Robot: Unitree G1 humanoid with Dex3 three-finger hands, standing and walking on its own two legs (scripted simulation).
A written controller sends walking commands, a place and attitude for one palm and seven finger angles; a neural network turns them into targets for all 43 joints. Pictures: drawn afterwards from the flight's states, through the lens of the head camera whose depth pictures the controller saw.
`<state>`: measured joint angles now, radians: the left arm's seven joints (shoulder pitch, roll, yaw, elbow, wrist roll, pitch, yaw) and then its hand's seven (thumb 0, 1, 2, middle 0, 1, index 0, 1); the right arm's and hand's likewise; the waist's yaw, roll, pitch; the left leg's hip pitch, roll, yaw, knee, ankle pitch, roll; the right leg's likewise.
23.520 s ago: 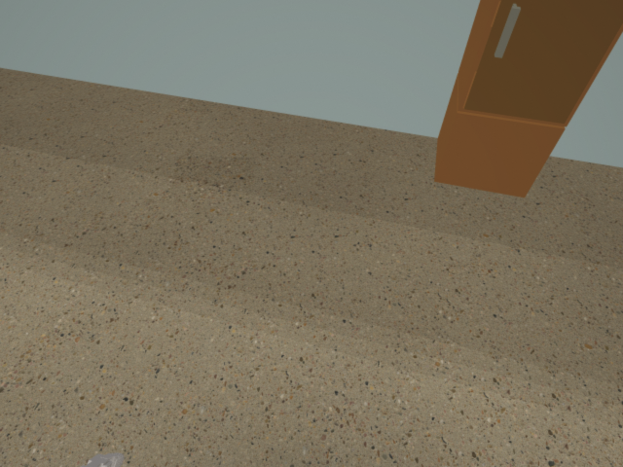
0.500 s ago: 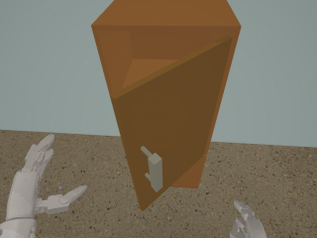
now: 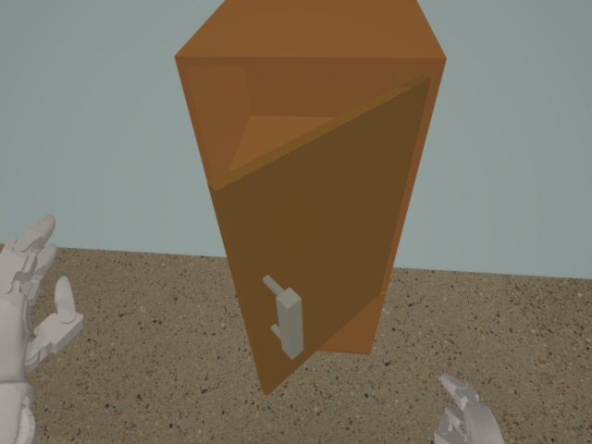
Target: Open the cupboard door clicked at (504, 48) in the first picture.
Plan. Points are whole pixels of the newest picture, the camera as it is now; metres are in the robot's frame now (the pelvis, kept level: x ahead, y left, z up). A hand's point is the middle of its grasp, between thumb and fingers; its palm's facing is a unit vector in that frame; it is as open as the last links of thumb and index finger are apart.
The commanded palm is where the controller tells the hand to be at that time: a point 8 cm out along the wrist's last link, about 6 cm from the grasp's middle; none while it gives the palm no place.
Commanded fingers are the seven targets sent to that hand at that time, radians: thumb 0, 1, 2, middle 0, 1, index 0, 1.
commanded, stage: draw the hand back to the body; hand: left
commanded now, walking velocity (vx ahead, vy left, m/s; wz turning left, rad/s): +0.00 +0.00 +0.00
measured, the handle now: (281, 317) +0.31 +0.08 -0.03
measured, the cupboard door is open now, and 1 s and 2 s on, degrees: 48 48 48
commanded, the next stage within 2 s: step back with the hand held close in 0.16 s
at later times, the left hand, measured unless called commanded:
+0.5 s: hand (86, 318) +0.19 +0.25 +0.15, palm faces +0.38 -0.79 -0.49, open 7.4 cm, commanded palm +0.13 +0.29 +0.17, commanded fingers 0.00 0.90 0.90 -0.20 -0.30 -0.20 -0.30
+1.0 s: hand (3, 401) +0.10 +0.28 +0.15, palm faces +0.51 -0.72 -0.47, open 7.4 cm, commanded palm +0.04 +0.32 +0.17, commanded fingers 0.00 0.90 0.90 -0.20 -0.30 -0.20 -0.30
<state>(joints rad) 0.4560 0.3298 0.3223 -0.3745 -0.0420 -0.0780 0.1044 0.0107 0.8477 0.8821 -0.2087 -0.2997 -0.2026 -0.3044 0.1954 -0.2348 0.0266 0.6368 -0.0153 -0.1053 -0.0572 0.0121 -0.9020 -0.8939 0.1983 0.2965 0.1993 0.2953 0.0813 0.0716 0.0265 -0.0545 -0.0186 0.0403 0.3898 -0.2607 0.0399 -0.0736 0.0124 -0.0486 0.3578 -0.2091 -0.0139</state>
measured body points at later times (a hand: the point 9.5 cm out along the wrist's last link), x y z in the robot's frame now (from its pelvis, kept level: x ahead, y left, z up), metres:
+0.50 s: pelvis -0.02 -0.01 +0.00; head -0.01 -0.02 +0.45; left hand +0.16 +0.29 +0.18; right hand +0.17 -0.25 -0.08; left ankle -0.03 +0.09 -0.74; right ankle +0.00 -0.11 -0.74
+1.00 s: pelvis -0.09 +0.01 -0.02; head -0.08 +0.02 +0.43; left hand +0.07 +0.32 +0.17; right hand +0.07 -0.22 -0.10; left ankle -0.03 +0.09 -0.74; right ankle -0.01 -0.11 -0.74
